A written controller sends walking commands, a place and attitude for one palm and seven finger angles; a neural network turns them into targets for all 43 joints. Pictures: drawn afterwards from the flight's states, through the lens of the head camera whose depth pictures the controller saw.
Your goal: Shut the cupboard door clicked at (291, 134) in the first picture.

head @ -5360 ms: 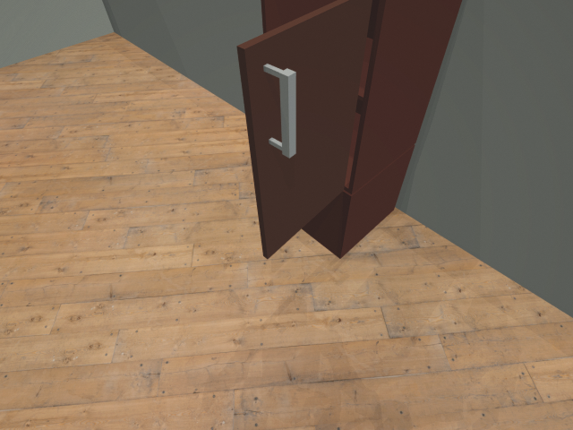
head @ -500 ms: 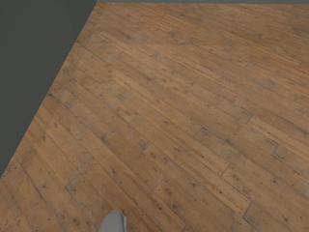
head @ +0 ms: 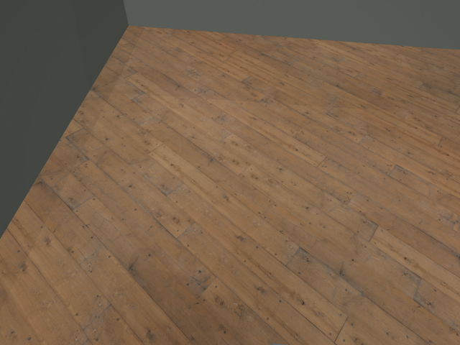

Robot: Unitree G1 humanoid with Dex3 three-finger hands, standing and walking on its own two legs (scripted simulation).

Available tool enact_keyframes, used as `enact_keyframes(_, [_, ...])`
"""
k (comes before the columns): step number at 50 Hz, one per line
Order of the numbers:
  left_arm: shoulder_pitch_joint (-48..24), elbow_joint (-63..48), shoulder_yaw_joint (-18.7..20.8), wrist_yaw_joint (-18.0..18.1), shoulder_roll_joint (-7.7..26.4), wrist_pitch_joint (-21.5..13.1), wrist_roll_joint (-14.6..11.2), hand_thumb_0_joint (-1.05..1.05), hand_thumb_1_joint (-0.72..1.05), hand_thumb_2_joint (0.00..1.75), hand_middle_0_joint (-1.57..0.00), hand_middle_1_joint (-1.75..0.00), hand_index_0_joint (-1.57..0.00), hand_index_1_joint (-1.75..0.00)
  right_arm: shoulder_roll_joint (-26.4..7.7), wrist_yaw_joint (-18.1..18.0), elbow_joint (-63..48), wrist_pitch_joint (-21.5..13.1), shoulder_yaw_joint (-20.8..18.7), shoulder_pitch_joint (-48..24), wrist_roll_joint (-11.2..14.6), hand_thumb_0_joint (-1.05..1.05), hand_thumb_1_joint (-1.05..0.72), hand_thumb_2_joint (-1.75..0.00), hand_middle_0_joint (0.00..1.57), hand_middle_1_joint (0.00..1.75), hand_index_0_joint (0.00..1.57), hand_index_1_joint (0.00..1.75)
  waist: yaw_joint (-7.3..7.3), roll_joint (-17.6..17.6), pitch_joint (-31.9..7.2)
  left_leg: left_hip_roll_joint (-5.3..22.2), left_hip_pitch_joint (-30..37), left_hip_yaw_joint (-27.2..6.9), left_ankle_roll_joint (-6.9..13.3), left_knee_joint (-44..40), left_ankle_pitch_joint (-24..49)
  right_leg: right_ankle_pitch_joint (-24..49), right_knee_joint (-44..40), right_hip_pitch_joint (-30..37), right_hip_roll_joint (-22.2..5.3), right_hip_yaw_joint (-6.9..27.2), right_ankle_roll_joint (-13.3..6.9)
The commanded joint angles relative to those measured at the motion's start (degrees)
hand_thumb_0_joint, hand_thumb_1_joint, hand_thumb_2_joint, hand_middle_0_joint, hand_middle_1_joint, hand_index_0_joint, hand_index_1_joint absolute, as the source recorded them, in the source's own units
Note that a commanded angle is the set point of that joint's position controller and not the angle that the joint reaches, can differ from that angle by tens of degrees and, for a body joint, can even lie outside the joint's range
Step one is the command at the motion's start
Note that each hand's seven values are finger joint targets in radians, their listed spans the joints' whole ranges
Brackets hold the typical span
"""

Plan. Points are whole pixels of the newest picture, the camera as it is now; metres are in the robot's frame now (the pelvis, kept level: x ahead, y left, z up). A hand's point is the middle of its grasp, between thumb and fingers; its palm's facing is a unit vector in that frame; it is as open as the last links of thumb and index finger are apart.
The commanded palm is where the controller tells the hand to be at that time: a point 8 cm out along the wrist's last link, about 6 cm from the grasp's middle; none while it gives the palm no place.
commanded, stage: walk to a spot facing it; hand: left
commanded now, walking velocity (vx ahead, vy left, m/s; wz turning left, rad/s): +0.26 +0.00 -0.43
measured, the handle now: out of the picture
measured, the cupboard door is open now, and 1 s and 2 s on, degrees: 94 94 94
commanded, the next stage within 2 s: none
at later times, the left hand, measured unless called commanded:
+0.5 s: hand (179, 274) +0.28 +0.14 -0.15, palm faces +0.14 -0.98 -0.17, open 7.4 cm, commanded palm none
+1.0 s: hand (133, 326) +0.17 +0.20 -0.16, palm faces +0.47 -0.82 -0.32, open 7.4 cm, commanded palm none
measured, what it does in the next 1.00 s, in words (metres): walks ahead, turning left: right foot, then left foot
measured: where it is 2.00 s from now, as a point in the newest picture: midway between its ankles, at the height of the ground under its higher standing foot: (245, 340)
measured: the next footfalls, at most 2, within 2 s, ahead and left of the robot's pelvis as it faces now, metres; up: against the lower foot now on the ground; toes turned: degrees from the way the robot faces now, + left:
right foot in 0.30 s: +0.26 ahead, -0.13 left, +0.00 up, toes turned -2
left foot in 0.70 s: +0.22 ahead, +0.13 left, +0.00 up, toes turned +27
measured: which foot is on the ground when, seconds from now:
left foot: down 0.00-0.32, up 0.34-0.68, down 0.70-1.00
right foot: up 0.00-0.28, down 0.30-0.68, up 0.70-1.00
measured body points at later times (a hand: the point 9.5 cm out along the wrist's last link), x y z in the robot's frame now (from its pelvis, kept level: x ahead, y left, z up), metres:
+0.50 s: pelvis +0.17 -0.04 +0.00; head +0.21 -0.03 +0.45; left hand +0.27 +0.19 -0.14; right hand +0.18 -0.26 -0.15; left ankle +0.11 +0.09 -0.65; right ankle +0.22 -0.13 -0.73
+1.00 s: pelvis +0.21 -0.03 +0.00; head +0.27 -0.02 +0.44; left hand +0.14 +0.25 -0.13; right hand +0.43 -0.21 -0.15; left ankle +0.19 +0.11 -0.73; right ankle +0.26 -0.15 -0.72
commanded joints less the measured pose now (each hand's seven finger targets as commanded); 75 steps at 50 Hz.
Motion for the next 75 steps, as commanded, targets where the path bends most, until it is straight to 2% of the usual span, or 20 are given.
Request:
enact_keyframes(1, [1.28, -4.06, 0.78, -0.72, 0.54, 0.59, -0.17, 0.0, 0.9, 0.9, -0.2, -0.3, -0.2, -0.3, -5.52, -0.21, 1.27, -1.37, -0.04, 10.03, 0.24, 0.0, -0.9, -0.9, 0.2, 0.3, 0.2, 0.3, -0.86, 7.52, 0.33, 16.56, 3.7, -8.53, 2.45, -18.21, 22.12, 5.28, -5.22, -7.88, -4.14, 1.29, 1.6])
enact_keyframes(13, [-12.04, -9.22, 0.36, 0.42, 6.06, -0.18, -1.1, 0.0, 0.9, 0.9, -0.2, -0.3, -0.2, -0.3, -8.06, -0.69, 4.86, 2.13, -0.04, 17.08, 0.36, 0.0, -0.9, -0.9, 0.2, 0.3, 0.2, 0.3, -1.83, 10.88, -0.57, 12.65, 7.45, -11.58, -0.82, -1.54, 52.09, 9.89, -41.07, 9.62, 0.81, -6.76, 1.43])
enact_keyframes(15, [-3.25, -7.4, 1.97, 1.39, 11.59, -1.38, -0.93, 0.0, 0.9, 0.9, -0.2, -0.3, -0.2, -0.3, -6.91, -0.41, 3.38, 2.18, -0.41, 16.33, 1.52, 0.0, -0.9, -0.9, 0.2, 0.3, 0.2, 0.3, 2.29, 1.78, -9.09, 7.87, -7.37, -9.18, -4.7, 15.37, 33.98, 44.81, -42.34, 33.79, -10.65, 2.54, -2.56])
enact_keyframes(16, [2.52, -5.99, 3.01, 1.81, 16.02, -1.81, -1.04, 0.0, 0.9, 0.9, -0.2, -0.3, -0.2, -0.3, -5.36, -0.4, 2.31, 2.33, -0.6, 18.05, 1.98, 0.0, -0.9, -0.9, 0.2, 0.3, 0.2, 0.3, 3.31, -8.78, -16.6, -0.15, -16.96, -5.19, -7.53, 33.41, -19.07, 68.71, -43.08, 44.68, -28.24, 14.51, -10.99])
enact_keyframes(17, [1.9, -7.16, 2.43, 2.36, 15.41, -1.27, -1.48, 0.0, 0.9, 0.9, -0.2, -0.3, -0.2, -0.3, -6.46, -0.5, 1.43, 2.9, -0.68, 16.65, 1.91, 0.0, -0.9, -0.9, 0.2, 0.3, 0.2, 0.3, 3.11, -9.1, -16.9, 2.61, -15.47, -8.96, -7.0, 41.29, -24.1, 67.49, -46.57, 38.81, -30.94, 13.45, -13.82])
enact_keyframes(23, [-13.71, -12.09, 1.62, 2.78, 9.55, -0.04, -0.87, 0.0, 0.9, 0.9, -0.2, -0.3, -0.2, -0.3, -1.73, 1.76, 0.06, 7.07, -0.69, 11.43, 0.46, 0.0, -0.9, -0.9, 0.2, 0.3, 0.2, 0.3, -4.65, -5.56, -5.11, 7.4, -10.88, -6.58, -8.44, 34.76, -10.22, 30.09, -54.76, 11.31, -19.88, -6.65, -4.83])
enact_keyframes(32, [-13.27, -13.4, 3.74, 1.57, 11.97, 1.2, -0.22, 0.0, 0.9, 0.9, -0.2, -0.3, -0.2, -0.3, -6.33, 2.91, -7.01, 6.71, -2.35, 2.76, -0.07, 0.0, -0.9, -0.9, 0.2, 0.3, 0.2, 0.3, -4.54, -3.91, -3.74, 4.35, -1.18, -1.51, -7.7, 6.73, -0.92, 14.01, -44.74, 9.17, -19.76, -12.04, -1.41])
enact_keyframes(33, [-13.47, -14.05, 3.62, 1.4, 11.93, 1.68, -0.61, 0.0, 0.9, 0.9, -0.2, -0.3, -0.2, -0.3, -9.39, 2.94, -6.69, 6.4, -3.04, 5.76, -0.19, 0.0, -0.9, -0.9, 0.2, 0.3, 0.2, 0.3, -6.74, 2.96, -5.5, 5.23, 5.58, -4.05, -7.07, 0.13, 5.38, 8.99, -37.6, 5.69, -18.28, -13.41, 0.71])
enact_keyframes(34, [-13.39, -15.87, 3.16, 1.0, 8.79, 2.15, -1.14, 0.0, 0.9, 0.9, -0.2, -0.3, -0.2, -0.3, -16.3, 2.56, -6.87, 5.77, -4.59, 8.55, -0.75, 0.0, -0.9, -0.9, 0.2, 0.3, 0.2, 0.3, -8.18, 21.16, -7.14, 18.8, 10.27, -24.58, -0.54, -7.0, 17.7, -12.09, -23.22, -5.21, -10.0, -14.72, 5.3])
enact_keyframes(35, [-17.75, -18.72, 2.2, 1.03, 7.75, 2.58, -0.87, 0.0, 0.9, 0.9, -0.2, -0.3, -0.2, -0.3, -20.75, 1.79, -6.89, 5.73, -5.36, 10.57, -0.78, 0.0, -0.9, -0.9, 0.2, 0.3, 0.2, 0.3, -9.89, 23.92, -7.72, 27.6, 9.08, -36.86, 6.72, -11.21, 27.59, -24.18, -10.69, -10.81, -4.81, -7.75, 6.46])
enact_keyframes(37, [-19.01, -19.41, 2.61, 0.75, 8.93, 2.98, -0.37, 0.0, 0.9, 0.9, -0.2, -0.3, -0.2, -0.3, -19.44, 1.31, -8.75, 5.4, -4.95, 5.16, -0.78, 0.0, -0.9, -0.9, 0.2, 0.3, 0.2, 0.3, -6.68, 12.31, -5.45, 24.04, 1.27, -31.94, 6.77, -12.58, 10.93, -14.16, -4.07, -9.92, -5.78, -1.59, 5.34])
enact_keyframes(41, [-13.25, -15.93, 2.88, 0.24, 10.11, 3.45, -0.43, 0.0, 0.9, 0.9, -0.2, -0.3, -0.2, -0.3, -16.69, 0.82, -11.18, 5.03, -3.86, -3.15, -0.39, 0.0, -0.9, -0.9, 0.2, 0.3, 0.2, 0.3, -3.02, 14.37, -5.08, 14.82, 1.78, -21.33, 2.32, -10.47, 11.41, -6.1, -8.96, -7.71, -3.98, -0.79, 6.47])
enact_keyframes(49, [-7.16, -15.37, 2.17, 0.86, 10.28, 2.34, -1.4, 0.0, 0.9, 0.9, -0.2, -0.3, -0.2, -0.3, -17.7, 1.52, -11.75, 6.57, -4.89, -5.3, -0.05, 0.0, -0.9, -0.9, 0.2, 0.3, 0.2, 0.3, -1.62, 10.56, -7.6, 11.98, -2.42, -23.54, 1.61, -4.17, 13.78, -1.2, -42.7, 12.63, 0.76, -4.1, 5.85])
enact_keyframes(52, [-4.11, -15.62, 3.91, 2.05, 21.26, 1.44, -0.21, 0.0, 0.9, 0.9, -0.2, -0.3, -0.2, -0.3, -12.12, 2.44, -14.4, 6.92, -4.11, -8.36, 0.56, 0.0, -0.9, -0.9, 0.2, 0.3, 0.2, 0.3, 1.35, -17.13, -4.73, -1.13, -20.27, -11.0, -7.39, 28.99, -20.22, 9.11, -61.3, 17.96, -28.06, 22.4, -5.5])
enact_keyframes(58, [-8.47, -16.33, 1.99, 2.47, 13.23, 0.76, -0.66, 0.0, 0.9, 0.9, -0.2, -0.3, -0.2, -0.3, -9.18, 3.52, -10.15, 8.03, -3.06, -7.51, 0.48, 0.0, -0.9, -0.9, 0.2, 0.3, 0.2, 0.3, -2.16, -9.07, -3.23, 2.81, -19.54, -8.22, -9.19, 33.94, -9.3, 34.69, -52.08, 22.68, -16.24, -1.62, -3.18])
enact_keyframes(66, [-3.8, -14.03, 3.69, 2.23, 16.21, 1.07, -0.22, 0.0, 0.9, 0.9, -0.2, -0.3, -0.2, -0.3, -7.77, 3.52, -10.65, 6.99, -1.85, -10.43, 0.77, 0.0, -0.9, -0.9, 0.2, 0.3, 0.2, 0.3, 0.61, -9.06, -5.29, 1.23, -8.2, -2.04, -7.7, 9.09, -8.76, 41.94, -45.76, 25.74, -19.69, -5.18, -3.65])
enact_keyframes(69, [-7.58, -15.17, 3.71, 1.61, 15.24, 1.27, -1.31, 0.0, 0.9, 0.9, -0.2, -0.3, -0.2, -0.3, -12.87, 3.02, -8.26, 6.03, -3.33, -0.43, 0.14, 0.0, -0.9, -0.9, 0.2, 0.3, 0.2, 0.3, -5.66, 0.04, -10.01, 4.68, 12.12, -6.23, -4.69, -5.62, 12.58, 28.93, -29.78, 13.23, -16.73, -10.98, 2.11])
enact_keyframes(70, [-9.47, -17.63, 2.79, 1.06, 10.93, 1.6, -1.7, 0.0, 0.9, 0.9, -0.2, -0.3, -0.2, -0.3, -19.53, 2.5, -7.74, 5.65, -5.12, 3.6, -0.31, 0.0, -0.9, -0.9, 0.2, 0.3, 0.2, 0.3, -8.06, 17.9, -11.47, 21.08, 21.25, -28.48, 3.71, -7.29, 34.05, -9.92, -16.31, -4.59, -7.7, -11.64, 6.59])
enact_keyframes(71, [-13.55, -19.53, 2.16, 1.4, 10.67, 2.46, -1.24, 0.0, 0.9, 0.9, -0.2, -0.3, -0.2, -0.3, -21.57, 1.97, -6.59, 6.28, -5.42, 6.49, 0.17, 0.0, -0.9, -0.9, 0.2, 0.3, 0.2, 0.3, -8.94, 16.96, -11.84, 26.28, 19.86, -32.36, 9.65, -6.75, 45.15, -21.94, -9.2, -8.92, -5.69, -4.66, 6.48])
enact_keyframes(75, [-13.64, -17.08, 2.74, 1.15, 11.07, 3.76, -0.86, 0.0, 0.9, 0.9, -0.2, -0.3, -0.2, -0.3, -16.77, 0.79, -9.11, 5.93, -4.07, -3.37, -0.15, 0.0, -0.9, -0.9, 0.2, 0.3, 0.2, 0.3, -4.18, 14.3, -4.58, 16.42, 6.2, -22.12, 4.8, -9.41, 23.35, -9.23, -8.07, -6.46, -5.9, 0.39, 6.37])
